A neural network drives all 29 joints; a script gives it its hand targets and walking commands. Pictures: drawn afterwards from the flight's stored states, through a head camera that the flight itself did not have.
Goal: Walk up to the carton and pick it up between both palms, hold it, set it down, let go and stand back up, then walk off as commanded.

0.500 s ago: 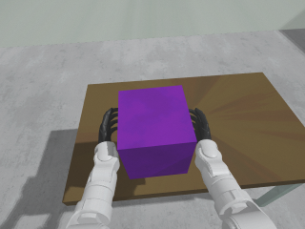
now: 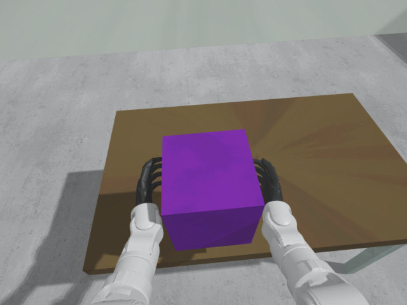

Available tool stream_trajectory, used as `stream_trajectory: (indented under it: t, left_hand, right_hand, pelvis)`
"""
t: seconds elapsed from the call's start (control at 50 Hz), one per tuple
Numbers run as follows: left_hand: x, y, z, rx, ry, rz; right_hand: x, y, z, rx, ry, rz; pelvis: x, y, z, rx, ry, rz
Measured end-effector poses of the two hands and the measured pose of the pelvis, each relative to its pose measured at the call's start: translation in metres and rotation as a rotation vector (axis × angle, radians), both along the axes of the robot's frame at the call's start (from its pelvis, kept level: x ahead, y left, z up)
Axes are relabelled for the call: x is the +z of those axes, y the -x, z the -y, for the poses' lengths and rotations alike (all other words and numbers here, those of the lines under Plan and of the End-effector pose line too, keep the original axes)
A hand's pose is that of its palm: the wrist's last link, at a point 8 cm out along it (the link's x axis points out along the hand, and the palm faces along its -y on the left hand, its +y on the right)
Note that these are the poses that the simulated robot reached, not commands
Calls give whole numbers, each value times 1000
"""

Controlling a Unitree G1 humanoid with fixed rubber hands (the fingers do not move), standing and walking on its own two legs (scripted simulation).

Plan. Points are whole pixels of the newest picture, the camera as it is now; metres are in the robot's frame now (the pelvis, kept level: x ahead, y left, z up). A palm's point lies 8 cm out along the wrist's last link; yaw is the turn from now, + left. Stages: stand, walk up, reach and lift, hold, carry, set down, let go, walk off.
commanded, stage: set down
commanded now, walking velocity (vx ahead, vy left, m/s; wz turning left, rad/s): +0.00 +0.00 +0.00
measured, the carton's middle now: (208, 192) +0.36 +0.01 +0.00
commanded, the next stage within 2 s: none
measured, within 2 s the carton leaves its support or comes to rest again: rests again in 1.42 s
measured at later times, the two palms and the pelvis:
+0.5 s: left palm (156, 203) +0.35 +0.13 -0.03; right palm (273, 205) +0.35 -0.14 -0.04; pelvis +0.01 -0.01 +0.00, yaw +0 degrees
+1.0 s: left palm (158, 212) +0.35 +0.13 -0.07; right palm (266, 215) +0.35 -0.13 -0.09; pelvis +0.02 +0.00 -0.02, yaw -1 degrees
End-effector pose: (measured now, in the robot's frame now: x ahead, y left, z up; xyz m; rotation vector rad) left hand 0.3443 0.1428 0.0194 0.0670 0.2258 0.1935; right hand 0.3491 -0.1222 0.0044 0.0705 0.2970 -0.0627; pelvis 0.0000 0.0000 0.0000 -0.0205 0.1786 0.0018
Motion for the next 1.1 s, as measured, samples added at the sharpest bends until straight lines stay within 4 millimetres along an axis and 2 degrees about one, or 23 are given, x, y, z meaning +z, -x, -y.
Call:
stream_trajectory:
  t: [0.16, 0.3, 0.5, 0.84, 1.1]
  left_hand:
    - [-16, 5, 2, -2, 8, -32]
    - [-21, -1, 8, -15, 11, -19]
    - [-45, -7, 13, -16, 19, -56]
    - [-81, -12, 8, -10, 13, -59]
    - [-95, -10, 9, -12, 19, -52]
  right_hand:
    - [-15, 6, 2, 0, 10, -33]
    - [-22, 5, 8, -12, 12, -22]
    - [-46, -1, 13, -7, 21, -63]
    - [-87, -6, 7, -10, -3, -69]
    - [-102, -3, 8, -16, -7, -61]
  pelvis:
    - [0, -1, 0, 0, 0, -12]
    - [-1, -2, 2, -1, -3, -41]
    - [-4, -10, 6, -2, -8, -99]
    - [-12, -16, 4, -8, -2, -233]
    - [-18, -14, 3, -11, 0, -307]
